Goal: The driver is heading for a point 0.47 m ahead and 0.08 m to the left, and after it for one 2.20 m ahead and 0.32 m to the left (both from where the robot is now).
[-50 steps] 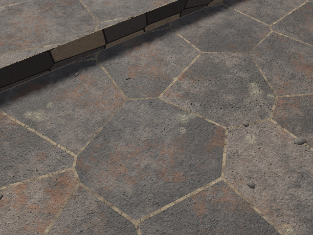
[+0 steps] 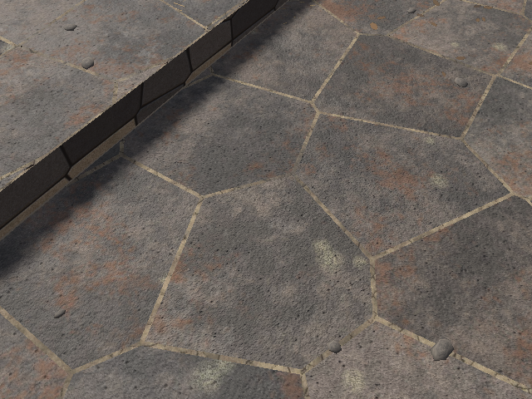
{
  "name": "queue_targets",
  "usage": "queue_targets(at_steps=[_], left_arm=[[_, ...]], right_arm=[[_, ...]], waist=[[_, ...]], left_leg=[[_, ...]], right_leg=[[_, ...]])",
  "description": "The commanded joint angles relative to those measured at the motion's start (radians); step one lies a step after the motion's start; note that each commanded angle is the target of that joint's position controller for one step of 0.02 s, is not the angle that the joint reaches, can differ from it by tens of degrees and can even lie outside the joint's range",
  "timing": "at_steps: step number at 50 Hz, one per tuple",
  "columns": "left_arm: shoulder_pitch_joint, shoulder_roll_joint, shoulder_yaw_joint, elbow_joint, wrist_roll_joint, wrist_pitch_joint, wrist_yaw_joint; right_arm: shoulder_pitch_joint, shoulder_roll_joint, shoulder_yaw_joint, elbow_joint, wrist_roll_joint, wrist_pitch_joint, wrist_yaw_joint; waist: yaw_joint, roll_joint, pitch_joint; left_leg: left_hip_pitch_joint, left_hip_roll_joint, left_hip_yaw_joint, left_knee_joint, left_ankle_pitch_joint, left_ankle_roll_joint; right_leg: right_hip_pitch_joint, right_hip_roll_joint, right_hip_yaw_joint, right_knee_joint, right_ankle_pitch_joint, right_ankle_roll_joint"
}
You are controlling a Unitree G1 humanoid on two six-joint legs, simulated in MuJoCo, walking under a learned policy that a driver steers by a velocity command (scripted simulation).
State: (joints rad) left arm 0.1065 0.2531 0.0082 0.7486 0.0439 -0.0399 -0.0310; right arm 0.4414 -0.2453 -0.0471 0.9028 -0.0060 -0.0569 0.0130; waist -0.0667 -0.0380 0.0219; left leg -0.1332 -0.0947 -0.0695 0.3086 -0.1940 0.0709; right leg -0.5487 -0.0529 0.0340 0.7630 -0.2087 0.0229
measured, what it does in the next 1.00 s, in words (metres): walks ahead, turning left: right foot, then left foot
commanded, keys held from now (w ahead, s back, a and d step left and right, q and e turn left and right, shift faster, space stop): w+q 0.52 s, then q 0.12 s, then e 0.36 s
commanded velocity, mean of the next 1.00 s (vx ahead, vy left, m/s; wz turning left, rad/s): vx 0.36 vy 0.00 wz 0.33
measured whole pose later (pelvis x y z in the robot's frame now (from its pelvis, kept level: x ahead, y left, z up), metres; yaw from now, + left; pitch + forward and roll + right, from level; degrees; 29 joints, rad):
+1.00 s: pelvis +0.38 +0.07 +0.00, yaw +19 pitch +0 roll +0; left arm 0.27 0.23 0.04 0.87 0.03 0.05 0.00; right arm 0.21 -0.19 -0.01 0.83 -0.02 -0.02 -0.02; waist 0.02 -0.04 0.06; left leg -0.21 -0.05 0.15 0.36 -0.15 0.11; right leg -0.48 -0.05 0.01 0.90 -0.31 0.01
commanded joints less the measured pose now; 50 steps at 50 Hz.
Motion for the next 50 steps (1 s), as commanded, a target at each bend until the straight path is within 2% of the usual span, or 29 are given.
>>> queue_targets(at_steps=[1, 4, 6, 7, 8, 9, 10, 11, 12, 14, 17, 21, 23, 26, 27, 30, 31, 32, 33, 34, 35, 36, 37, 38, 39, 41, 43, 46, 50], left_arm=[[-0.083, 0.064, 0.006, -0.085, -0.013, -0.015, 0.005], [-0.086, 0.082, 0.01, -0.099, -0.02, -0.026, 0.016], [0.023, 0.099, 0.021, -0.069, -0.017, -0.041, 0.026], [0.119, 0.143, 0.037, -0.046, -0.006, -0.054, 0.039], [0.276, 0.225, 0.057, -0.039, 0.017, -0.06, 0.055], [0.277, 0.302, 0.08, -0.03, 0.011, -0.038, 0.058], [0.227, 0.216, 0.069, -0.038, 0.002, -0.027, 0.055], [0.173, 0.134, 0.05, -0.05, -0.008, -0.03, 0.049], [0.146, 0.099, 0.041, -0.048, -0.009, -0.036, 0.044], [0.15, 0.079, 0.037, -0.032, -0.012, -0.051, 0.046], [0.199, 0.093, 0.046, -0.002, -0.025, -0.07, 0.04], [0.243, 0.098, 0.053, 0.031, -0.025, -0.068, 0.039], [0.245, 0.102, 0.055, 0.041, -0.023, -0.066, 0.037], [0.28, 0.132, 0.064, 0.064, -0.024, -0.061, 0.041], [0.284, 0.136, 0.065, 0.071, -0.024, -0.056, 0.044], [0.299, 0.172, 0.073, 0.091, -0.03, -0.036, 0.057], [0.295, 0.186, 0.076, 0.092, -0.034, -0.028, 0.062], [0.282, 0.189, 0.076, 0.084, -0.043, -0.023, 0.063], [0.329, 0.126, 0.059, 0.059, -0.039, -0.026, 0.057], [0.422, 0.057, 0.037, 0.013, -0.067, -0.016, 0.051], [0.345, 0.127, 0.053, 0.038, -0.04, -0.003, 0.056], [0.293, 0.077, 0.038, 0.034, -0.061, -0.003, 0.053], [0.281, 0.065, 0.031, 0.05, -0.051, -0.001, 0.052], [0.277, 0.069, 0.034, 0.062, -0.032, 0.015, 0.048], [0.329, 0.065, 0.035, 0.09, -0.018, 0.037, 0.044], [0.376, 0.05, 0.039, 0.119, -0.025, 0.059, 0.038], [0.363, 0.046, 0.045, 0.125, -0.028, 0.067, 0.038], [0.273, 0.058, 0.055, 0.102, -0.017, 0.077, 0.038], [0.169, 0.048, 0.057, 0.063, -0.013, 0.091, 0.03]], right_arm=[[-0.007, -0.17, -0.044, -0.061, -0.002, -0.012, 0.0], [-0.006, -0.185, -0.053, -0.067, -0.008, -0.006, -0.001], [-0.039, -0.192, -0.059, -0.079, -0.004, -0.002, -0.006], [-0.044, -0.167, -0.054, -0.087, 0.001, -0.008, -0.005], [-0.06, -0.09, -0.034, -0.124, 0.011, -0.018, -0.002], [0.006, -0.062, -0.028, -0.159, 0.024, -0.011, -0.005], [0.01, -0.129, -0.039, -0.125, -0.005, 0.01, -0.01], [-0.036, -0.128, -0.043, -0.118, -0.016, 0.017, 0.001], [-0.06, -0.105, -0.04, -0.119, -0.016, 0.02, 0.009], [-0.084, -0.095, -0.04, -0.123, -0.031, 0.039, 0.025], [-0.152, -0.081, -0.037, -0.158, -0.031, 0.053, 0.04], [-0.285, -0.067, -0.025, -0.21, -0.032, 0.058, 0.056], [-0.35, -0.053, -0.014, -0.232, -0.029, 0.055, 0.065], [-0.445, -0.051, -0.003, -0.271, -0.031, 0.052, 0.077], [-0.457, -0.05, -0.001, -0.278, -0.034, 0.051, 0.076], [-0.387, -0.066, -0.008, -0.267, -0.049, 0.041, 0.061], [-0.284, -0.085, -0.017, -0.239, -0.054, 0.032, 0.052], [-0.139, -0.114, -0.033, -0.193, -0.065, 0.019, 0.037], [-0.06, -0.194, -0.053, -0.171, -0.071, 0.012, 0.02], [-0.088, -0.296, -0.075, -0.21, -0.031, 0.018, 0.012], [-0.047, -0.235, -0.069, -0.214, 0.007, 0.036, -0.008], [-0.132, -0.163, -0.042, -0.202, 0.007, 0.033, -0.018], [-0.186, -0.086, -0.015, -0.189, 0.006, 0.031, -0.021], [-0.221, -0.056, 0.0, -0.179, 0.007, 0.026, -0.027], [-0.25, -0.045, 0.008, -0.173, 0.002, 0.021, -0.03], [-0.252, -0.065, 0.01, -0.154, -0.015, 0.003, -0.027], [-0.271, -0.082, 0.007, -0.145, -0.017, -0.006, -0.026], [-0.257, -0.086, 0.003, -0.133, -0.01, 0.008, -0.035], [-0.203, -0.095, -0.007, -0.113, -0.015, 0.033, -0.049]], waist=[[0.015, 0.127, 0.004], [0.027, 0.131, -0.01], [0.089, 0.105, -0.031], [0.129, 0.05, -0.088], [0.195, -0.097, -0.218], [0.148, -0.284, -0.224], [0.114, -0.132, -0.122], [0.101, -0.039, -0.038], [0.086, -0.027, -0.001], [0.07, -0.074, 0.008], [0.065, -0.061, -0.01], [0.081, -0.049, 0.018], [0.091, -0.052, 0.036], [0.113, -0.05, 0.06], [0.111, -0.043, 0.073], [0.08, -0.066, 0.011], [0.039, -0.07, -0.05], [-0.03, -0.031, -0.139], [-0.034, 0.097, -0.243], [0.023, 0.291, -0.438], [-0.037, 0.063, -0.464], [-0.001, 0.091, -0.321], [0.04, 0.046, -0.187], [0.071, 0.056, -0.118], [0.1, 0.071, -0.095], [0.125, 0.082, -0.112], [0.134, 0.103, -0.106], [0.106, 0.133, -0.072], [0.063, 0.129, -0.03]], left_leg=[[-0.067, 0.225, -0.223, -0.097, 0.187, 0.145], [-0.063, 0.237, -0.268, -0.024, 0.221, 0.12], [-0.111, 0.206, -0.282, 0.08, 0.193, 0.086], [-0.171, 0.149, -0.247, 0.224, 0.168, 0.057], [-0.267, 0.077, -0.131, 0.504, -0.018, 0.026], [-0.517, -0.035, -0.006, 0.692, -0.374, 0.009], [-0.571, 0.061, -0.018, 0.807, -0.331, 0.016], [-0.565, 0.091, -0.025, 0.822, -0.24, 0.014], [-0.54, 0.117, -0.019, 0.806, -0.181, 0.002], [-0.514, 0.141, 0.005, 0.801, -0.124, -0.02], [-0.556, 0.147, 0.017, 0.813, -0.045, -0.039], [-0.621, 0.159, 0.043, 0.705, 0.063, -0.058], [-0.576, 0.158, 0.074, 0.576, 0.138, -0.052], [-0.508, 0.151, 0.135, 0.423, 0.146, -0.021], [-0.487, 0.141, 0.155, 0.378, 0.128, -0.008], [-0.34, 0.045, 0.221, 0.299, 0.03, 0.04], [-0.225, 0.01, 0.213, 0.258, 0.032, 0.063], [-0.026, -0.002, 0.183, 0.16, 0.152, 0.091], [0.258, 0.209, -0.04, 0.197, 0.445, 0.135], [0.534, 0.567, -0.509, 0.209, 0.963, 0.337], [0.442, 0.515, -0.367, 0.19, 1.068, 0.317], [0.31, 0.478, -0.249, 0.146, 1.014, 0.297], [0.148, 0.418, -0.164, 0.086, 0.89, 0.231], [0.043, 0.373, -0.111, 0.043, 0.807, 0.185], [-0.057, 0.348, -0.047, 0.008, 0.792, 0.162], [-0.119, 0.328, 0.027, -0.014, 0.834, 0.141], [-0.123, 0.32, 0.073, -0.03, 0.771, 0.131], [-0.087, 0.319, 0.09, -0.049, 0.534, 0.127], [-0.04, 0.362, 0.059, -0.081, 0.234, 0.16]], right_leg=[[0.076, 0.037, -0.042, -0.109, 0.083, 0.016], [0.17, 0.057, -0.03, -0.186, 0.05, 0.004], [0.348, 0.073, -0.027, -0.304, 0.046, -0.017], [0.506, 0.012, 0.036, -0.347, 0.014, -0.045], [0.689, -0.235, 0.271, -0.411, -0.2, -0.098], [0.757, -0.397, 0.638, -0.548, -0.391, -0.19], [0.655, -0.381, 0.631, -0.545, -0.471, -0.209], [0.569, -0.322, 0.499, -0.55, -0.382, -0.194], [0.506, -0.276, 0.365, -0.568, -0.209, -0.179], [0.467, -0.21, 0.196, -0.584, 0.006, -0.154], [0.494, -0.205, 0.079, -0.585, 0.242, -0.163], [0.515, -0.197, -0.044, -0.6, 0.34, -0.171], [0.497, -0.178, -0.108, -0.602, 0.34, -0.159], [0.517, -0.197, -0.161, -0.597, 0.366, -0.147], [0.535, -0.199, -0.184, -0.566, 0.455, -0.139], [0.6, -0.19, -0.242, -0.34, 0.921, -0.107], [0.589, -0.184, -0.249, -0.184, 0.96, -0.099], [0.506, -0.156, -0.266, 0.04, 0.807, -0.071], [0.248, -0.101, -0.258, 0.326, 0.205, -0.041], [-0.046, 0.059, -0.171, 0.694, -0.466, 0.0], [-0.024, 0.014, -0.027, 0.686, -0.336, -0.005], [-0.034, -0.011, -0.01, 0.634, -0.281, -0.007], [0.001, -0.043, -0.009, 0.511, -0.251, -0.009], [0.057, -0.054, 0.003, 0.427, -0.228, -0.01], [0.151, -0.037, -0.002, 0.389, -0.2, -0.006], [0.241, 0.003, 0.001, 0.335, -0.152, -0.008], [0.233, 0.016, -0.002, 0.283, -0.116, -0.009], [0.155, 0.009, -0.017, 0.211, -0.084, -0.01], [0.091, -0.003, -0.036, 0.125, -0.114, -0.008]])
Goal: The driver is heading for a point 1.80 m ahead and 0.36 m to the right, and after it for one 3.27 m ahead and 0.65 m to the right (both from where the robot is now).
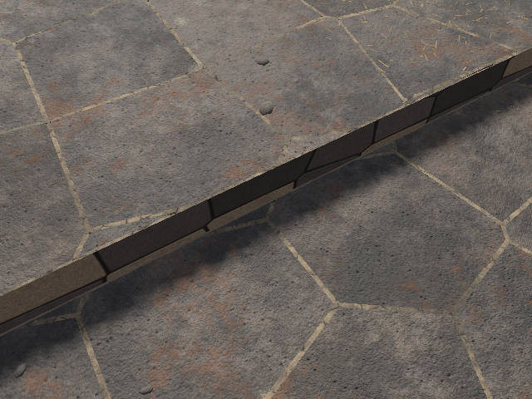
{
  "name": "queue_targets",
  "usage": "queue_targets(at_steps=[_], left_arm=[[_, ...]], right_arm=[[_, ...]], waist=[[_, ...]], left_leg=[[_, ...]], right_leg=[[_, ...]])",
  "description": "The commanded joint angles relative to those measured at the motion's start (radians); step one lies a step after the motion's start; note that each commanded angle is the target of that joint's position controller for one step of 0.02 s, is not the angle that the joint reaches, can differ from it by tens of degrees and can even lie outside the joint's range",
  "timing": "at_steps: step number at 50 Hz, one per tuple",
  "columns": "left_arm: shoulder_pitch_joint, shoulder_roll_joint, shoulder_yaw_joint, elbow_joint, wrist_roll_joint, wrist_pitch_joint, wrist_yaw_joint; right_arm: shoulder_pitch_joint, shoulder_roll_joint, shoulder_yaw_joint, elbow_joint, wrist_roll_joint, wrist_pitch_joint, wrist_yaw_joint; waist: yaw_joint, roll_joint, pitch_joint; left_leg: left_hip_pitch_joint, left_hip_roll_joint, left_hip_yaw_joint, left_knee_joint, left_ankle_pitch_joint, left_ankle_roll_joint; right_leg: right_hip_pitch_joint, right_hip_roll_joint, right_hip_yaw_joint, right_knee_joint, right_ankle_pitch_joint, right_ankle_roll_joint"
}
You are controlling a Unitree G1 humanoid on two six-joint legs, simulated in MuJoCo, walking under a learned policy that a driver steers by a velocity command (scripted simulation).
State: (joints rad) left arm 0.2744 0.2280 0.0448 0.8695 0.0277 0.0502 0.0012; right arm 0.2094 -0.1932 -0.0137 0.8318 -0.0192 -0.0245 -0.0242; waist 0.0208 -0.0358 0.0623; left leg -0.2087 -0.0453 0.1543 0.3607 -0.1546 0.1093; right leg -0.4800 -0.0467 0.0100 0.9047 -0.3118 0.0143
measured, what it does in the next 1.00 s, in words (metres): steps on the spot, turning right: right foot, then left foot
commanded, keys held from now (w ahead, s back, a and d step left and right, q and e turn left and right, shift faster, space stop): e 0.64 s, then no key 0.04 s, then q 0.32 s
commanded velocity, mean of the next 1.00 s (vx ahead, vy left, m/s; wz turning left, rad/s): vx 0.02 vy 0.00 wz -0.34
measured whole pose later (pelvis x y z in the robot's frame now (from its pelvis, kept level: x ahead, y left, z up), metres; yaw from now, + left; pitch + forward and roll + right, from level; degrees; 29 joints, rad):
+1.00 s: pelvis +0.01 +0.01 +0.00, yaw -20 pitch +0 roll -2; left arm 0.15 0.28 0.04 0.82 0.00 0.05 0.03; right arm 0.22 -0.24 -0.03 0.81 -0.01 0.02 -0.01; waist -0.02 -0.02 0.06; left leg -0.24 -0.07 -0.11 0.42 -0.18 0.06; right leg -0.24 0.06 0.08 0.69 -0.46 0.03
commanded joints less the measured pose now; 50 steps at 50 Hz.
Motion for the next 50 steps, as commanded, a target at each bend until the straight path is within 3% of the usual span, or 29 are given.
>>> queue_targets(at_steps=[1, 7, 9, 10, 11, 12, 13, 14, 16, 18, 21, 29, 32, 35, 36, 37, 38, 39, 40, 41, 43, 45, 47, 50], left_arm=[[-0.009, 0.07, 0.02, -0.065, 0.004, 0.002, -0.004], [-0.029, 0.06, 0.021, -0.105, -0.009, 0.002, -0.011], [-0.016, 0.055, 0.021, -0.116, -0.015, -0.007, -0.015], [0.0, 0.057, 0.02, -0.119, -0.015, -0.016, -0.016], [0.013, 0.097, 0.028, -0.119, -0.009, -0.027, -0.011], [0.037, 0.208, 0.053, -0.127, 0.006, -0.037, -0.001], [0.088, 0.288, 0.079, -0.112, -0.004, -0.033, 0.004], [0.113, 0.246, 0.074, -0.105, -0.014, -0.029, 0.009], [-0.024, 0.192, 0.057, -0.133, -0.019, -0.017, 0.015], [-0.073, 0.169, 0.05, -0.155, -0.028, -0.016, 0.014], [-0.032, 0.19, 0.057, -0.147, -0.028, -0.024, 0.007], [-0.008, 0.233, 0.073, -0.154, -0.01, -0.015, 0.003], [-0.04, 0.241, 0.078, -0.164, -0.007, -0.01, -0.004], [-0.106, 0.221, 0.069, -0.169, -0.016, -0.005, -0.004], [-0.109, 0.191, 0.058, -0.169, -0.023, -0.006, 0.002], [-0.053, 0.112, 0.033, -0.165, -0.02, -0.01, 0.006], [-0.016, 0.11, 0.032, -0.163, -0.023, -0.006, 0.015], [-0.007, 0.161, 0.041, -0.133, -0.007, 0.002, 0.021], [-0.003, 0.149, 0.037, -0.109, -0.012, 0.005, 0.017], [-0.005, 0.134, 0.031, -0.093, -0.012, 0.006, 0.013], [-0.041, 0.144, 0.028, -0.088, -0.005, 0.0, 0.012], [-0.072, 0.157, 0.029, -0.085, -0.015, -0.004, 0.02], [-0.105, 0.152, 0.026, -0.092, -0.025, -0.007, 0.031], [-0.13, 0.141, 0.021, -0.102, -0.029, -0.012, 0.039]], right_arm=[[0.037, -0.15, -0.044, -0.039, -0.004, 0.005, -0.014], [0.045, -0.189, -0.064, -0.03, -0.008, 0.025, -0.014], [0.035, -0.208, -0.072, -0.029, -0.005, 0.033, -0.014], [0.032, -0.218, -0.077, -0.026, -0.003, 0.038, -0.015], [0.051, -0.21, -0.078, -0.022, -0.006, 0.042, -0.012], [0.068, -0.149, -0.066, -0.051, -0.012, 0.046, -0.003], [-0.044, -0.126, -0.056, -0.105, 0.003, 0.059, -0.017], [-0.042, -0.155, -0.06, -0.096, -0.007, 0.072, -0.017], [-0.013, -0.154, -0.063, -0.076, 0.01, 0.067, -0.008], [0.009, -0.179, -0.071, -0.067, -0.013, 0.064, 0.0], [0.0, -0.164, -0.068, -0.081, -0.002, 0.07, 0.004], [-0.069, -0.163, -0.058, -0.133, 0.007, 0.068, -0.007], [-0.057, -0.168, -0.055, -0.147, 0.014, 0.059, -0.011], [0.046, -0.157, -0.05, -0.123, 0.018, 0.044, -0.017], [0.069, -0.155, -0.047, -0.115, 0.008, 0.035, -0.022], [0.037, -0.202, -0.048, -0.131, -0.012, 0.026, -0.028], [-0.035, -0.266, -0.051, -0.156, -0.011, 0.026, -0.019], [-0.029, -0.212, -0.038, -0.144, -0.01, 0.023, -0.007], [-0.08, -0.144, -0.013, -0.14, -0.003, 0.017, 0.002], [-0.12, -0.128, -0.005, -0.135, -0.002, 0.015, 0.007], [-0.085, -0.19, -0.025, -0.113, 0.003, 0.018, 0.007], [0.002, -0.246, -0.049, -0.086, 0.011, 0.025, 0.011], [0.046, -0.264, -0.065, -0.069, 0.016, 0.032, 0.013], [0.047, -0.254, -0.078, -0.058, 0.012, 0.043, 0.015]], waist=[[-0.029, 0.122, -0.067], [-0.04, 0.135, -0.093], [-0.025, 0.135, -0.107], [-0.006, 0.121, -0.109], [0.0, 0.056, -0.11], [-0.016, -0.171, -0.121], [0.042, -0.28, -0.054], [0.034, -0.09, -0.066], [-0.03, -0.043, -0.041], [-0.039, -0.062, -0.085], [-0.024, -0.041, -0.11], [0.016, -0.085, -0.095], [0.008, -0.097, -0.103], [-0.049, -0.092, -0.124], [-0.062, -0.06, -0.124], [-0.022, 0.127, -0.133], [0.006, 0.263, -0.102], [-0.004, 0.201, -0.098], [0.025, 0.163, -0.062], [0.041, 0.174, -0.039], [0.013, 0.24, -0.042], [-0.023, 0.202, -0.071], [-0.042, 0.191, -0.081], [-0.047, 0.186, -0.091]], left_leg=[[0.047, 0.323, -0.169, -0.129, 0.168, 0.13], [0.11, 0.366, -0.15, -0.026, 0.309, 0.137], [0.113, 0.361, -0.123, 0.038, 0.336, 0.103], [0.08, 0.345, -0.09, 0.088, 0.29, 0.06], [0.018, 0.307, -0.049, 0.175, 0.166, -0.009], [-0.176, 0.201, 0.036, 0.41, -0.152, -0.086], [-0.359, 0.023, -0.023, 0.565, -0.491, -0.127], [-0.38, 0.059, -0.125, 0.695, -0.464, -0.138], [-0.384, 0.074, -0.172, 0.709, -0.31, -0.141], [-0.371, 0.061, -0.166, 0.733, -0.242, -0.153], [-0.368, 0.057, -0.174, 0.699, -0.222, -0.168], [-0.289, 0.032, -0.197, 0.477, -0.251, -0.155], [-0.2, 0.007, -0.199, 0.387, -0.264, -0.136], [-0.012, 0.004, -0.174, 0.141, -0.152, -0.109], [0.088, 0.037, -0.197, -0.014, -0.041, -0.095], [0.144, 0.236, -0.425, -0.143, -0.07, -0.058], [0.062, 0.395, -0.638, -0.153, 0.1, 0.054], [-0.024, 0.401, -0.641, -0.146, 0.1, 0.121], [-0.062, 0.335, -0.566, -0.149, 0.065, 0.104], [-0.072, 0.261, -0.488, -0.143, 0.048, 0.064], [0.026, 0.184, -0.444, -0.081, 0.195, 0.033], [0.132, 0.201, -0.488, -0.028, 0.331, 0.058], [0.186, 0.223, -0.546, -0.017, 0.34, 0.083], [0.182, 0.224, -0.599, -0.028, 0.298, 0.102]], right_leg=[[0.02, -0.009, -0.018, -0.036, -0.031, -0.002], [0.088, 0.02, -0.075, -0.169, -0.138, -0.031], [0.155, 0.037, -0.093, -0.288, -0.092, -0.05], [0.224, 0.044, -0.089, -0.414, 0.014, -0.062], [0.3, 0.013, -0.008, -0.543, 0.118, -0.083], [0.422, -0.208, 0.287, -0.618, 0.36, -0.14], [0.393, -0.353, 0.471, -0.598, 0.731, -0.312], [0.419, -0.315, 0.381, -0.575, 0.761, -0.343], [0.38, -0.187, 0.257, -0.577, 0.643, -0.275], [0.411, -0.136, 0.222, -0.562, 0.699, -0.255], [0.435, -0.128, 0.242, -0.553, 0.676, -0.256], [0.372, -0.122, 0.383, -0.538, 0.483, -0.265], [0.329, -0.108, 0.439, -0.515, 0.502, -0.245], [0.276, -0.073, 0.429, -0.464, 0.484, -0.179], [0.218, -0.035, 0.405, -0.431, 0.359, -0.127], [0.15, 0.061, 0.299, -0.299, 0.107, -0.067], [0.09, 0.218, 0.176, -0.24, -0.227, -0.038], [0.173, 0.163, 0.195, -0.129, -0.26, -0.03], [0.213, 0.135, 0.191, -0.141, -0.193, -0.025], [0.238, 0.108, 0.145, -0.183, -0.131, -0.012], [0.207, 0.114, 0.071, -0.241, -0.096, 0.009], [0.151, 0.129, 0.048, -0.239, -0.134, 0.019], [0.097, 0.123, 0.05, -0.217, -0.158, 0.022], [0.081, 0.117, 0.056, -0.19, -0.172, 0.016]])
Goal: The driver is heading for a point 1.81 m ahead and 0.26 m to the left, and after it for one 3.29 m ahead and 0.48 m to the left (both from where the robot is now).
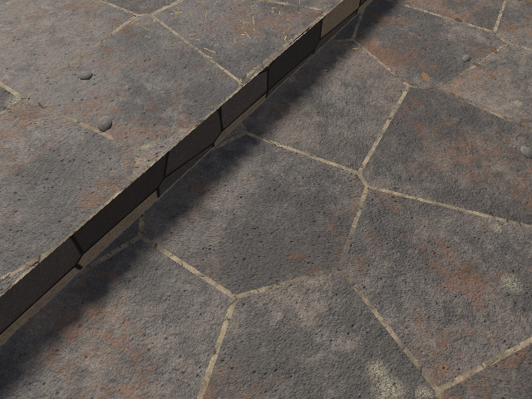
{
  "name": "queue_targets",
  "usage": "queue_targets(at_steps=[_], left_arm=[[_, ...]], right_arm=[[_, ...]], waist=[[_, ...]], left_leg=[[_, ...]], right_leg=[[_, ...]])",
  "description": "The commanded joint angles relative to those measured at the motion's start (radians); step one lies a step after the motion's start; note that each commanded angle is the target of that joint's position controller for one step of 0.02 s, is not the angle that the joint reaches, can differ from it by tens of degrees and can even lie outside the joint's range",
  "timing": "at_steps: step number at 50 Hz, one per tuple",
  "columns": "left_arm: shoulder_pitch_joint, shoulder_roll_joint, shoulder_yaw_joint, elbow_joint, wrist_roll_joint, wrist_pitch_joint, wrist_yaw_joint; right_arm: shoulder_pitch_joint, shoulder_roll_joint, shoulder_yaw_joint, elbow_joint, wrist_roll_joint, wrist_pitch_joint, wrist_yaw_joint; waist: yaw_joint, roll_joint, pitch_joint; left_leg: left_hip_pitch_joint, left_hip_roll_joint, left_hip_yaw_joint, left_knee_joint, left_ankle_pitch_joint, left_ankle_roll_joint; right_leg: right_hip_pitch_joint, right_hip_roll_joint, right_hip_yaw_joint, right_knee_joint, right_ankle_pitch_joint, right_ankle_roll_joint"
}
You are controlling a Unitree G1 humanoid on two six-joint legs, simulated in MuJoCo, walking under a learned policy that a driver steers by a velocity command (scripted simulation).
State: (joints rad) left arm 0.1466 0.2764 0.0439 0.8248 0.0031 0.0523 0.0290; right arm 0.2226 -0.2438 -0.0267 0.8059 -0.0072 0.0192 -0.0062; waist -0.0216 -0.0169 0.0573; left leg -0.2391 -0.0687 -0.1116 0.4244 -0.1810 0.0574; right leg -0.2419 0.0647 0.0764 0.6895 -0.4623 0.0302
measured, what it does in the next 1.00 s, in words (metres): steps on the spot, turning left: right foot, then left foot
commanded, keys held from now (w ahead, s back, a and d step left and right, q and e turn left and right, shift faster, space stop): q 0.54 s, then w+q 0.06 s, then w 0.02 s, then w+e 0.38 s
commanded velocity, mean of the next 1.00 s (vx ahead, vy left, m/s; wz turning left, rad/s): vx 0.13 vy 0.00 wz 0.29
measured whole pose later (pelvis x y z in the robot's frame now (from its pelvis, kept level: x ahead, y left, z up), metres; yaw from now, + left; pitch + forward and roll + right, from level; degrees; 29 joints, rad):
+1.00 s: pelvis +0.06 +0.06 -0.01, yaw +16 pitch +0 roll +0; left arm 0.24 0.28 0.06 0.88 0.03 0.01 -0.05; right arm 0.39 -0.23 -0.02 0.92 -0.03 -0.07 -0.01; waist -0.01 -0.05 0.02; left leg 0.15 -0.07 0.12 0.14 -0.29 0.08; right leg -0.67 -0.02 0.04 0.92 -0.10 -0.01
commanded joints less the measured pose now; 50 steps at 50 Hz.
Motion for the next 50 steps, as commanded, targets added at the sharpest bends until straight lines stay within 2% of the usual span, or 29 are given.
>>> queue_targets(at_steps=[1, 5, 7, 8, 9, 10, 11, 12, 13, 14, 15, 19, 26, 27, 29, 30, 31, 32, 33, 34, 35, 37, 39, 41, 42, 46, 50], left_arm=[[-0.002, 0.089, 0.02, -0.059, -0.006, -0.017, 0.012], [0.05, 0.079, 0.014, -0.054, -0.007, -0.032, 0.016], [0.132, 0.08, 0.015, -0.032, -0.001, -0.04, 0.025], [0.135, 0.145, 0.029, -0.033, 0.013, -0.043, 0.034], [0.09, 0.235, 0.044, -0.064, 0.026, -0.039, 0.038], [0.026, 0.251, 0.048, -0.081, 0.036, -0.034, 0.029], [0.002, 0.181, 0.029, -0.091, 0.034, -0.038, 0.022], [-0.042, 0.123, 0.013, -0.098, 0.025, -0.042, 0.019], [-0.062, 0.106, 0.007, -0.109, 0.023, -0.045, 0.018], [-0.051, 0.111, 0.006, -0.111, 0.023, -0.048, 0.023], [-0.019, 0.117, 0.007, -0.104, 0.022, -0.05, 0.023], [0.099, 0.148, 0.021, -0.072, 0.022, -0.049, 0.02], [0.083, 0.187, 0.042, -0.068, 0.028, -0.048, -0.007], [0.079, 0.191, 0.045, -0.068, 0.027, -0.047, -0.01], [0.069, 0.206, 0.053, -0.071, 0.025, -0.043, -0.016], [0.062, 0.193, 0.051, -0.074, 0.025, -0.041, -0.016], [0.075, 0.125, 0.033, -0.083, 0.032, -0.038, -0.021], [-0.017, 0.051, 0.005, -0.166, 0.042, -0.034, -0.024], [-0.05, 0.122, 0.019, -0.158, 0.054, -0.033, -0.027], [-0.026, 0.128, 0.024, -0.136, 0.029, -0.038, -0.044], [0.013, 0.131, 0.025, -0.104, 0.014, -0.051, -0.059], [0.076, 0.135, 0.029, -0.041, 0.035, -0.06, -0.073], [0.097, 0.116, 0.027, -0.017, 0.027, -0.057, -0.078], [0.076, 0.101, 0.028, -0.013, 0.014, -0.054, -0.079], [0.064, 0.1, 0.031, -0.014, 0.014, -0.053, -0.08], [0.006, 0.085, 0.032, -0.026, 0.029, -0.054, -0.078], [-0.087, 0.035, 0.008, -0.065, 0.034, -0.065, -0.09]], right_arm=[[0.027, -0.202, -0.07, -0.03, -0.002, 0.004, -0.002], [-0.031, -0.203, -0.085, -0.032, -0.004, 0.022, 0.008], [-0.088, -0.199, -0.088, -0.044, 0.005, 0.033, 0.012], [-0.077, -0.165, -0.079, -0.055, 0.01, 0.031, 0.011], [-0.028, -0.103, -0.065, -0.067, 0.016, 0.025, 0.009], [-0.029, -0.173, -0.082, -0.049, -0.01, 0.027, -0.004], [-0.019, -0.199, -0.091, -0.039, -0.016, 0.029, -0.004], [0.011, -0.192, -0.093, -0.014, -0.017, 0.034, 0.002], [0.038, -0.185, -0.093, 0.001, -0.018, 0.042, 0.01], [0.047, -0.18, -0.091, 0.006, -0.018, 0.047, 0.02], [0.036, -0.174, -0.087, 0.003, -0.016, 0.05, 0.029], [-0.056, -0.151, -0.071, -0.038, -0.008, 0.058, 0.044], [-0.093, -0.129, -0.054, -0.09, 0.009, 0.06, 0.053], [-0.089, -0.13, -0.054, -0.095, 0.011, 0.058, 0.052], [-0.058, -0.127, -0.053, -0.096, 0.004, 0.051, 0.053], [0.005, -0.14, -0.06, -0.073, -0.006, 0.043, 0.05], [0.098, -0.206, -0.078, -0.042, -0.02, 0.029, 0.04], [0.162, -0.332, -0.101, -0.06, -0.015, 0.013, 0.04], [0.169, -0.268, -0.086, -0.043, -0.017, 0.01, 0.03], [0.116, -0.194, -0.058, -0.04, -0.017, 0.007, 0.02], [0.061, -0.153, -0.043, -0.044, -0.017, -0.003, 0.012], [0.032, -0.144, -0.035, -0.041, -0.019, -0.034, -0.002], [0.079, -0.152, -0.036, -0.014, -0.019, -0.061, 0.004], [0.127, -0.15, -0.035, 0.012, -0.019, -0.075, 0.006], [0.14, -0.146, -0.034, 0.021, -0.02, -0.078, 0.005], [0.164, -0.118, -0.022, 0.053, -0.02, -0.089, -0.002], [0.186, -0.1, -0.012, 0.09, -0.017, -0.104, -0.009]], waist=[[-0.002, 0.162, -0.092], [0.025, 0.158, -0.114], [0.074, 0.141, -0.11], [0.06, 0.045, -0.099], [0.028, -0.175, -0.099], [0.03, -0.152, -0.043], [0.002, -0.09, -0.015], [-0.028, -0.058, 0.005], [-0.039, -0.076, 0.001], [-0.032, -0.106, -0.011], [-0.015, -0.108, -0.018], [0.055, -0.114, -0.039], [0.057, -0.161, -0.065], [0.054, -0.165, -0.07], [0.028, -0.147, -0.095], [-0.006, -0.096, -0.107], [-0.039, 0.136, -0.115], [-0.081, 0.357, -0.073], [-0.097, 0.2, -0.003], [-0.046, 0.162, 0.05], [-0.008, 0.143, 0.084], [0.009, 0.13, 0.051], [0.01, 0.085, 0.019], [-0.007, 0.078, 0.038], [-0.012, 0.084, 0.052], [-0.021, 0.079, 0.092], [-0.034, 0.082, 0.111]], left_leg=[[0.199, 0.243, -0.343, -0.095, 0.312, 0.155], [0.104, 0.207, -0.367, -0.097, 0.237, 0.127], [-0.021, 0.147, -0.339, -0.063, 0.103, 0.06], [-0.144, 0.079, -0.282, 0.017, -0.073, 0.001], [-0.28, -0.065, -0.091, 0.235, -0.281, -0.046], [-0.282, -0.061, 0.006, 0.451, -0.379, -0.055], [-0.235, -0.017, -0.01, 0.577, -0.349, -0.052], [-0.229, -0.009, -0.004, 0.652, -0.291, -0.053], [-0.243, -0.007, 0.009, 0.698, -0.247, -0.062], [-0.267, -0.004, 0.026, 0.719, -0.232, -0.074], [-0.287, 0.001, 0.042, 0.704, -0.231, -0.087], [-0.327, 0.028, 0.076, 0.582, -0.252, -0.116], [-0.124, 0.043, 0.171, 0.321, -0.287, -0.069], [-0.099, 0.041, 0.181, 0.278, -0.278, -0.059], [0.022, 0.024, 0.21, 0.12, -0.209, -0.024], [0.164, 0.004, 0.197, 0.02, -0.179, 0.001], [0.325, 0.144, -0.053, -0.136, -0.339, 0.047], [0.358, 0.444, -0.557, -0.277, -0.511, 0.184], [0.255, 0.463, -0.522, -0.299, -0.519, 0.24], [0.196, 0.411, -0.42, -0.316, -0.55, 0.218], [0.173, 0.342, -0.319, -0.336, -0.463, 0.169], [0.22, 0.266, -0.155, -0.335, -0.167, 0.122], [0.269, 0.263, -0.064, -0.317, 0.018, 0.106], [0.294, 0.267, -0.002, -0.317, 0.064, 0.087], [0.3, 0.27, 0.019, -0.324, 0.059, 0.079], [0.314, 0.281, 0.081, -0.345, 0.119, 0.075], [0.32, 0.268, 0.18, -0.321, 0.365, 0.066]], right_leg=[[-0.147, 0.006, -0.01, 0.021, -0.019, -0.004], [-0.022, 0.018, -0.016, -0.114, 0.041, -0.033], [0.143, 0.018, -0.033, -0.348, 0.188, -0.057], [0.226, -0.099, 0.087, -0.452, 0.144, -0.087], [0.259, -0.359, 0.358, -0.535, 0.087, -0.166], [0.068, -0.455, 0.392, -0.526, 0.169, -0.264], [0.001, -0.429, 0.343, -0.503, 0.288, -0.284], [-0.01, -0.357, 0.232, -0.478, 0.365, -0.256], [0.023, -0.297, 0.145, -0.455, 0.427, -0.225], [0.07, -0.274, 0.095, -0.432, 0.51, -0.215], [0.116, -0.265, 0.064, -0.409, 0.591, -0.216], [0.266, -0.311, 0.043, -0.365, 0.701, -0.245], [0.193, -0.345, -0.044, -0.296, 0.766, -0.23], [0.188, -0.35, -0.049, -0.278, 0.763, -0.223], [0.118, -0.35, -0.072, -0.253, 0.445, -0.183], [0.003, -0.325, -0.103, -0.179, 0.214, -0.143], [-0.198, -0.234, -0.198, 0.07, -0.029, -0.091], [-0.515, -0.047, -0.221, 0.286, -0.233, -0.048], [-0.519, -0.114, -0.076, 0.359, -0.139, -0.057], [-0.49, -0.141, -0.067, 0.348, -0.022, -0.063], [-0.456, -0.155, -0.063, 0.312, 0.073, -0.059], [-0.402, -0.155, -0.079, 0.323, 0.196, -0.05], [-0.414, -0.137, -0.059, 0.361, 0.246, -0.057], [-0.474, -0.107, -0.007, 0.378, 0.271, -0.061], [-0.507, -0.098, 0.01, 0.378, 0.287, -0.059], [-0.585, -0.085, 0.003, 0.318, 0.342, -0.037], [-0.546, -0.082, -0.101, 0.147, 0.383, -0.046]])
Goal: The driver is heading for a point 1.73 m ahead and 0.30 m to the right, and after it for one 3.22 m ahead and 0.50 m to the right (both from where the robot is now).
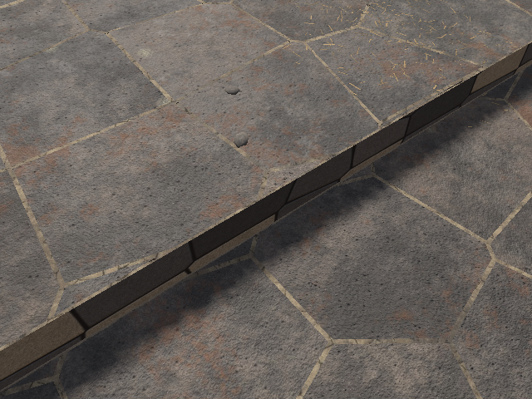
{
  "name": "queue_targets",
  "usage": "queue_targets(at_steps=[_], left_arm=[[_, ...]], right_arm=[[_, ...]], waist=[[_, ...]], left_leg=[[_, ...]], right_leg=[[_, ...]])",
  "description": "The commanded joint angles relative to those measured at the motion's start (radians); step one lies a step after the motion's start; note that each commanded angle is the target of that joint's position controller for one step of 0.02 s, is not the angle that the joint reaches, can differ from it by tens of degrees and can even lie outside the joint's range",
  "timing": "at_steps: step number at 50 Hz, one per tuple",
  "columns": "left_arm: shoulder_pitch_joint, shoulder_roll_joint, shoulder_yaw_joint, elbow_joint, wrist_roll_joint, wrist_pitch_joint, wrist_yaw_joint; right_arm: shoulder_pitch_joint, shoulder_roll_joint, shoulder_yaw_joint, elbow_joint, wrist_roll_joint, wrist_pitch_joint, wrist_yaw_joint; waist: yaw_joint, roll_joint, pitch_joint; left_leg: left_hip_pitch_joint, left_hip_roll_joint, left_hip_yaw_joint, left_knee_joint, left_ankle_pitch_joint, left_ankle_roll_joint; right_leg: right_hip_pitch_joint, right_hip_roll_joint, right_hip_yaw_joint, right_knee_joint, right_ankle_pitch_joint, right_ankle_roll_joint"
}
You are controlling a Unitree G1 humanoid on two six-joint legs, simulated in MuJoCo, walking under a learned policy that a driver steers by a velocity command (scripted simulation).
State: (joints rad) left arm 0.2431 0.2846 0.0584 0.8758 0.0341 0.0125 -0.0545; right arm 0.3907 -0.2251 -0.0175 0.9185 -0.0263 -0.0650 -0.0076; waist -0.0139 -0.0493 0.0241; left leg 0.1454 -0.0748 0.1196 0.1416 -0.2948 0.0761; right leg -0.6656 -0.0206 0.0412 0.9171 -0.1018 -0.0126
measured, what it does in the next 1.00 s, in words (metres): walks ahead, turning right: right foot, then left foot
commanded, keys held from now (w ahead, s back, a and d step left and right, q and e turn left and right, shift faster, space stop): w+e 0.62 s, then w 0.06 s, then w+q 0.32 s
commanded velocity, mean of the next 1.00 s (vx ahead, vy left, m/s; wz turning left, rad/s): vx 0.48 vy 0.00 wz -0.34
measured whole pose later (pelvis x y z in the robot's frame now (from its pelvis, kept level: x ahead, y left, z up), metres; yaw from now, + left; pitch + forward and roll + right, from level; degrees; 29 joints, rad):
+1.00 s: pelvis +0.56 -0.09 +0.01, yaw -20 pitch +1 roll +1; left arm 0.11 0.26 0.00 0.76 0.05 -0.05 -0.04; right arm 0.44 -0.25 -0.04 0.92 0.00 -0.07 0.01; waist -0.06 -0.04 0.03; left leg -0.14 -0.08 -0.06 0.31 -0.19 0.06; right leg -0.56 -0.05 0.03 0.81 -0.22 0.02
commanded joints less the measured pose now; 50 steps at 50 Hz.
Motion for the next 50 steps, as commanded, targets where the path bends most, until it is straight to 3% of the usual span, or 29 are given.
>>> queue_targets(at_steps=[1, 3, 4, 6, 7, 8, 9, 10, 11, 13, 15, 17, 19, 24, 29, 31, 33, 34, 35, 36, 37, 38, 39, 41, 44, 47, 50], left_arm=[[-0.217, 0.016, -0.014, -0.133, 0.004, -0.027, -0.011], [-0.257, -0.001, -0.027, -0.164, 0.001, -0.029, -0.016], [-0.24, 0.0, -0.028, -0.168, -0.001, -0.028, -0.015], [-0.127, 0.031, -0.017, -0.142, 0.0, -0.028, -0.006], [-0.013, 0.059, -0.005, -0.112, 0.0, -0.032, -0.002], [0.133, 0.093, 0.014, -0.068, 0.006, -0.041, 0.006], [0.264, 0.167, 0.043, -0.038, 0.016, -0.042, 0.024], [0.198, 0.257, 0.068, -0.068, 0.007, -0.032, 0.035], [0.183, 0.247, 0.073, -0.061, -0.028, -0.027, 0.031], [0.09, 0.143, 0.048, -0.055, -0.028, -0.032, 0.041], [0.027, 0.096, 0.029, -0.06, -0.024, -0.051, 0.049], [0.04, 0.109, 0.029, -0.055, -0.032, -0.072, 0.046], [0.064, 0.134, 0.035, -0.049, -0.034, -0.08, 0.045], [0.171, 0.143, 0.039, -0.031, -0.037, -0.074, 0.048], [0.236, 0.157, 0.043, -0.027, -0.022, -0.069, 0.063], [0.205, 0.174, 0.048, -0.041, -0.018, -0.07, 0.072], [0.152, 0.187, 0.048, -0.053, -0.015, -0.077, 0.069], [0.149, 0.178, 0.043, -0.046, -0.022, -0.084, 0.06], [0.168, 0.114, 0.022, -0.059, -0.026, -0.095, 0.052], [0.329, 0.021, 0.005, -0.062, -0.054, -0.094, 0.047], [0.308, 0.099, 0.007, -0.034, -0.017, -0.087, 0.055], [0.202, 0.111, 0.009, -0.051, -0.008, -0.085, 0.049], [0.125, 0.105, 0.004, -0.071, -0.001, -0.087, 0.043], [0.081, 0.093, -0.001, -0.093, 0.02, -0.076, 0.031], [0.061, 0.054, -0.019, -0.107, 0.027, -0.066, 0.023], [-0.065, 0.033, -0.039, -0.155, 0.02, -0.064, 0.018], [-0.182, 0.024, -0.054, -0.191, 0.009, -0.069, 0.017]], right_arm=[[0.035, -0.118, -0.019, -0.009, 0.004, -0.021, -0.01], [0.063, -0.122, -0.015, 0.017, 0.002, -0.02, -0.016], [0.058, -0.132, -0.015, 0.023, 0.001, -0.021, -0.019], [0.038, -0.173, -0.021, 0.026, -0.002, -0.016, -0.031], [0.022, -0.196, -0.027, 0.021, -0.006, -0.008, -0.034], [0.005, -0.208, -0.03, 0.01, -0.003, -0.005, -0.031], [-0.012, -0.192, -0.025, -0.017, 0.003, -0.011, -0.021], [0.015, -0.078, -0.007, -0.078, 0.015, -0.025, 0.003], [-0.075, -0.173, -0.024, -0.107, 0.007, -0.038, 0.008], [-0.109, -0.158, -0.018, -0.127, 0.015, -0.058, 0.011], [-0.087, -0.137, -0.013, -0.121, -0.016, -0.022, 0.011], [-0.071, -0.12, -0.011, -0.129, -0.033, 0.013, 0.018], [-0.127, -0.114, -0.01, -0.158, -0.031, 0.028, 0.022], [-0.345, -0.114, -0.006, -0.237, -0.021, 0.028, 0.028], [-0.479, -0.123, 0.004, -0.294, -0.01, 0.014, 0.034], [-0.45, -0.146, -0.001, -0.297, -0.006, 0.005, 0.031], [-0.275, -0.186, -0.018, -0.24, -0.004, -0.005, 0.017], [-0.136, -0.21, -0.03, -0.202, -0.008, -0.017, 0.005], [0.022, -0.26, -0.044, -0.185, -0.029, -0.026, -0.012], [0.06, -0.358, -0.072, -0.166, -0.045, -0.016, -0.013], [0.014, -0.286, -0.069, -0.157, -0.015, -0.006, 0.0], [-0.074, -0.211, -0.055, -0.172, -0.001, -0.006, 0.006], [-0.117, -0.167, -0.045, -0.168, -0.001, -0.009, 0.013], [-0.107, -0.141, -0.035, -0.136, 0.007, -0.016, 0.014], [-0.041, -0.15, -0.041, -0.089, 0.023, -0.031, 0.019], [-0.007, -0.173, -0.053, -0.066, 0.023, -0.023, 0.011], [0.026, -0.187, -0.065, -0.054, 0.023, -0.015, 0.013]], waist=[[-0.049, 0.117, 0.146], [-0.052, 0.127, 0.138], [-0.032, 0.139, 0.114], [0.034, 0.176, 0.025], [0.087, 0.186, -0.046], [0.153, 0.172, -0.13], [0.213, 0.075, -0.21], [0.107, -0.187, -0.286], [0.149, -0.02, -0.288], [0.061, 0.096, -0.042], [-0.007, 0.108, 0.011], [-0.026, 0.073, 0.0], [-0.019, 0.048, 0.014], [0.066, -0.003, 0.028], [0.113, -0.019, 0.017], [0.082, -0.028, 0.008], [0.005, -0.029, -0.062], [-0.066, 0.013, -0.135], [-0.121, 0.09, -0.262], [-0.044, 0.344, -0.364], [-0.031, 0.22, -0.28], [-0.021, 0.12, -0.132], [-0.015, 0.07, -0.07], [0.016, 0.125, -0.03], [0.032, 0.144, -0.043], [0.015, 0.148, 0.0], [-0.018, 0.149, 0.015]], left_leg=[[-0.053, 0.278, -0.032, -0.025, 0.547, 0.045], [-0.023, 0.289, 0.004, 0.018, 0.721, 0.037], [-0.013, 0.293, 0.026, 0.07, 0.896, 0.027], [0.008, 0.309, 0.055, 0.257, 1.244, 0.013], [-0.015, 0.321, 0.061, 0.419, 1.285, 0.017], [-0.109, 0.314, 0.068, 0.628, 1.151, 0.02], [-0.306, 0.259, 0.086, 0.937, 0.781, 0.008], [-0.745, 0.017, 0.015, 1.333, -0.174, -0.049], [-0.869, 0.039, -0.184, 1.407, -0.133, -0.032], [-0.842, 0.142, -0.182, 1.228, -0.003, -0.027], [-0.729, 0.175, -0.181, 1.113, -0.009, -0.058], [-0.701, 0.18, -0.158, 1.03, -0.007, -0.087], [-0.729, 0.182, -0.133, 0.935, 0.056, -0.113], [-0.815, 0.158, -0.114, 0.669, 0.261, -0.137], [-0.811, 0.106, -0.12, 0.5, 0.279, -0.112], [-0.714, 0.091, -0.143, 0.421, 0.247, -0.088], [-0.458, 0.045, -0.119, 0.37, 0.17, -0.046], [-0.272, 0.062, -0.12, 0.313, 0.19, -0.017], [-0.06, 0.248, -0.304, 0.291, 0.009, 0.034], [0.17, 0.502, -0.812, 0.202, -0.044, 0.19], [0.086, 0.479, -0.937, 0.135, -0.167, 0.205], [-0.05, 0.428, -0.774, 0.122, -0.166, 0.19], [-0.144, 0.372, -0.645, 0.114, -0.047, 0.171], [-0.231, 0.284, -0.503, 0.097, 0.188, 0.142], [-0.255, 0.253, -0.438, 0.092, 0.412, 0.166], [-0.321, 0.229, -0.404, 0.044, 0.343, 0.174], [-0.362, 0.201, -0.385, 0.039, 0.299, 0.144]], right_leg=[[-0.109, 0.003, -0.104, -0.127, 0.018, -0.013], [-0.051, 0.016, -0.163, -0.219, -0.008, -0.049], [0.018, 0.042, -0.188, -0.259, -0.03, -0.076], [0.179, 0.105, -0.224, -0.274, -0.108, -0.128], [0.305, 0.127, -0.209, -0.292, -0.143, -0.156], [0.512, 0.14, -0.168, -0.365, -0.129, -0.191], [0.735, -0.003, 0.037, -0.451, -0.263, -0.252], [1.0, -0.299, 0.638, -0.547, -0.273, -0.404], [0.985, -0.307, 0.712, -0.629, -0.234, -0.44], [0.688, -0.255, 0.46, -0.68, -0.056, -0.36], [0.519, -0.151, 0.316, -0.701, 0.11, -0.306], [0.47, -0.11, 0.253, -0.708, 0.207, -0.3], [0.44, -0.079, 0.226, -0.726, 0.21, -0.287], [0.529, -0.044, 0.24, -0.702, 0.245, -0.215], [0.664, -0.073, 0.303, -0.624, 0.374, -0.204], [0.673, -0.093, 0.335, -0.585, 0.405, -0.181], [0.636, -0.078, 0.31, -0.453, 0.594, -0.14], [0.596, -0.027, 0.259, -0.274, 0.598, -0.119], [0.487, 0.021, 0.199, -0.026, 0.352, -0.104], [0.184, 0.2, 0.096, 0.274, -0.364, -0.056], [0.072, 0.142, 0.12, 0.358, -0.394, -0.071], [0.052, 0.096, 0.114, 0.353, -0.296, -0.07], [0.062, 0.063, 0.092, 0.302, -0.244, -0.065], [0.098, 0.013, 0.045, 0.215, -0.225, -0.044], [0.111, -0.002, 0.0, 0.13, -0.231, -0.004], [0.099, -0.02, -0.035, -0.037, -0.164, 0.032], [0.163, -0.008, -0.05, -0.206, -0.041, 0.047]])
